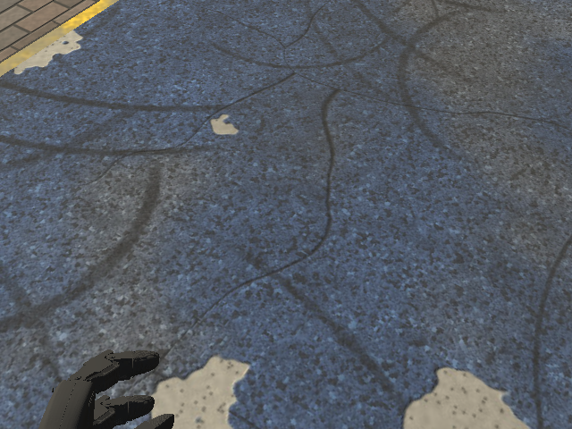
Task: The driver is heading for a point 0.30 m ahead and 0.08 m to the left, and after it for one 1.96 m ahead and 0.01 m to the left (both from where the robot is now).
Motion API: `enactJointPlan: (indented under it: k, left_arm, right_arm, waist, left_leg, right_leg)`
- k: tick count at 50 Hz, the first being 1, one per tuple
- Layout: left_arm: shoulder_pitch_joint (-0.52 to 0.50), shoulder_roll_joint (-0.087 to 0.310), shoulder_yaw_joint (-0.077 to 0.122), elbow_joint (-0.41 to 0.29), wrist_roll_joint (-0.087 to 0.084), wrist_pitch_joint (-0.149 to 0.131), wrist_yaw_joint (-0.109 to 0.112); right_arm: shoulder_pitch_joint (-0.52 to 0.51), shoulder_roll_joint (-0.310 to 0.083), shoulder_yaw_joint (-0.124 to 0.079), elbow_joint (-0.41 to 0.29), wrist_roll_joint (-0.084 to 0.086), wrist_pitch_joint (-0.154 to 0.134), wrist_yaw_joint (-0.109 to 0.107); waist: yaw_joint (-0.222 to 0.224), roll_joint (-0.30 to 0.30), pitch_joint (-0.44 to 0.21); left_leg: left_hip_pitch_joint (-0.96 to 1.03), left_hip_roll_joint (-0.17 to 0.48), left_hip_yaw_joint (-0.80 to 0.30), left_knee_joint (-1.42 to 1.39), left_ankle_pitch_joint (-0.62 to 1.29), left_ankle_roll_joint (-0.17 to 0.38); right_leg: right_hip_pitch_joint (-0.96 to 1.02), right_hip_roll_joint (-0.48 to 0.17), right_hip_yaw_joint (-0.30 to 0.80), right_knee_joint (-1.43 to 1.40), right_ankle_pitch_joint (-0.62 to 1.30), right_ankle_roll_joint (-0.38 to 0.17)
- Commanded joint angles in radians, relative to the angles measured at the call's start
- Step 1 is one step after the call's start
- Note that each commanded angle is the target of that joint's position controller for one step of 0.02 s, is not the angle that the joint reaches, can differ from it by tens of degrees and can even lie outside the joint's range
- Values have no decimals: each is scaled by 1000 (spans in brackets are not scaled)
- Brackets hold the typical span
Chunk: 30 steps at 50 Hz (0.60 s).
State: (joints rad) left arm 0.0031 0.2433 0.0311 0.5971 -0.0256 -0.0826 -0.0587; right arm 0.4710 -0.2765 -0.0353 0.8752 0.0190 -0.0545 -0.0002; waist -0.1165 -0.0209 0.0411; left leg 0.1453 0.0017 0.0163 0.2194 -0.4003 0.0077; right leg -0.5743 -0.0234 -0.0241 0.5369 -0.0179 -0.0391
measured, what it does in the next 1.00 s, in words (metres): walks ahead: right foot, then left foot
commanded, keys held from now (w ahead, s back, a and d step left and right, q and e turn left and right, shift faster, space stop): w+q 0.38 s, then w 0.22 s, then w+e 0.40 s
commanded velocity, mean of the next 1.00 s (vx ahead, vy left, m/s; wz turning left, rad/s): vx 0.49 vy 0.00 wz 0.09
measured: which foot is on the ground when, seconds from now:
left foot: down 0.00-0.06, up 0.08-0.56, down 0.58-1.00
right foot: up 0.00-0.02, down 0.04-0.60, up 0.62-1.00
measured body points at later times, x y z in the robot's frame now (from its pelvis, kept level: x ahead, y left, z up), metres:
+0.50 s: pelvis +0.28 -0.01 +0.01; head +0.30 +0.01 +0.45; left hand +0.25 +0.27 -0.13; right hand +0.51 -0.20 -0.09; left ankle +0.43 +0.16 -0.69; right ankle +0.17 -0.12 -0.73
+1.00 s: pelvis +0.56 +0.08 +0.01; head +0.58 +0.08 +0.46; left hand +0.70 +0.34 -0.10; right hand +0.64 -0.20 -0.11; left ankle +0.44 +0.15 -0.73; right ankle +0.76 -0.06 -0.68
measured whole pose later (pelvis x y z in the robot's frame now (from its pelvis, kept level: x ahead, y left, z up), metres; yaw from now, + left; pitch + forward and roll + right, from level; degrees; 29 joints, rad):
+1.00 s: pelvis +0.56 +0.08 +0.01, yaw +4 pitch +1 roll +2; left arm 0.14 0.27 0.05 0.81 -0.02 -0.05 -0.03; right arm 0.30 -0.26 -0.07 0.82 -0.01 -0.09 0.00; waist -0.06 -0.05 0.03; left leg 0.06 -0.05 0.19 0.20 -0.28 0.04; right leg -0.67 -0.10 0.03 0.68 0.07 -0.01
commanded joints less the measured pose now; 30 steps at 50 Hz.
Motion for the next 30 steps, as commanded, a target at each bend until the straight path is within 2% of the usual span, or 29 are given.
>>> enactJointPlan:
  k: [1,2,3,4,5,6,7,8,9,10,12,14,17,19,22,24,26,27,28,29,30]
  left_arm:
    - [146,169,70,-28,5,-14,14]
    - [334,210,87,12,10,-8,31]
    - [432,316,107,31,37,-6,35]
    - [448,232,85,35,34,-6,35]
    - [374,184,66,45,26,-7,38]
    - [305,160,57,49,20,-7,39]
    - [252,131,50,57,26,-12,35]
    - [214,110,46,62,34,-24,32]
    - [190,100,48,71,37,-33,31]
    - [181,95,49,83,36,-43,30]
    - [177,111,56,110,37,-56,31]
    - [196,124,61,134,42,-58,38]
    - [209,146,64,153,40,-49,51]
    - [239,169,69,166,35,-40,58]
    - [323,189,74,209,19,-18,58]
    - [350,203,77,231,6,0,58]
    - [345,222,80,243,-1,15,60]
    - [335,238,82,246,-1,20,63]
    - [316,245,80,248,1,28,66]
    - [312,228,69,245,4,31,72]
    - [341,155,43,211,23,20,73]
  right_arm:
    - [-27,-200,-50,-45,1,4,-9]
    - [-39,-176,-39,-63,-12,4,-13]
    - [84,-32,2,-95,-18,-10,-6]
    - [69,-81,-6,-74,6,-31,-1]
    - [-56,-163,-35,-111,39,-35,1]
    - [-123,-161,-34,-132,38,-37,-1]
    - [-148,-143,-35,-132,20,-33,-5]
    - [-117,-129,-41,-120,14,-18,-7]
    - [-85,-107,-39,-105,16,-3,-6]
    - [-69,-87,-38,-96,17,11,-7]
    - [-101,-75,-40,-110,13,29,-12]
    - [-159,-76,-42,-133,7,28,-14]
    - [-238,-64,-36,-158,5,11,5]
    - [-319,-47,-26,-186,2,5,21]
    - [-424,-27,-13,-238,0,0,38]
    - [-462,-32,-12,-271,0,-3,48]
    - [-455,-53,-19,-290,-2,-5,56]
    - [-412,-78,-31,-287,-3,-4,56]
    - [-296,-116,-53,-261,-3,-3,52]
    - [-133,-172,-84,-215,0,0,40]
    - [11,-269,-112,-186,-10,10,19]
  waist:
    - [186,132,-91]
    - [273,107,-225]
    - [220,-163,-414]
    - [243,-208,-493]
    - [235,-145,-280]
    - [202,-86,-162]
    - [165,-42,-97]
    - [123,-72,-77]
    - [100,-89,-71]
    - [90,-78,-61]
    - [81,-58,-15]
    - [93,-40,14]
    - [119,-22,29]
    - [155,-2,49]
    - [198,21,86]
    - [199,13,90]
    - [168,-17,58]
    - [132,-46,10]
    - [57,-57,-68]
    - [-24,-43,-164]
    - [-51,106,-300]
  left_leg:
    - [-100,214,-64,265,989,119]
    - [-293,177,-58,513,837,88]
    - [-693,2,-32,942,216,18]
    - [-792,-41,-187,1090,-150,20]
    - [-882,14,-177,1134,-92,25]
    - [-873,66,-135,1095,-1,29]
    - [-833,98,-126,1043,65,25]
    - [-764,130,-137,1003,117,21]
    - [-713,141,-136,991,142,14]
    - [-698,142,-131,987,153,7]
    - [-741,146,-142,950,200,-4]
    - [-811,143,-161,868,291,-14]
    - [-821,129,-127,673,452,-11]
    - [-816,123,-72,567,501,-5]
    - [-860,107,-44,451,456,19]
    - [-881,91,-22,402,375,40]
    - [-814,50,17,368,280,70]
    - [-724,15,43,363,240,89]
    - [-560,-26,67,334,247,115]
    - [-289,-46,55,306,318,145]
    - [75,161,-255,325,320,230]
  right_leg:
    - [322,64,-44,-32,-32,-73]
    - [641,-34,56,13,-35,-117]
    - [1044,-332,528,-27,-255,-260]
    - [1017,-399,797,-217,-424,-272]
    - [862,-360,636,-251,-463,-211]
    - [701,-325,484,-273,-372,-183]
    - [568,-280,378,-304,-267,-166]
    - [479,-241,284,-337,-198,-151]
    - [423,-222,230,-370,-170,-150]
    - [391,-216,183,-393,-130,-157]
    - [355,-217,102,-426,-62,-159]
    - [380,-212,41,-437,-10,-159]
    - [429,-190,-55,-439,49,-139]
    - [464,-201,-95,-443,65,-134]
    - [574,-239,-101,-420,95,-143]
    - [657,-266,-100,-378,157,-141]
    - [705,-279,-108,-301,368,-128]
    - [719,-277,-116,-225,546,-116]
    - [701,-253,-143,-73,677,-93]
    - [576,-211,-175,137,648,-59]
    - [256,-133,-192,486,267,-12]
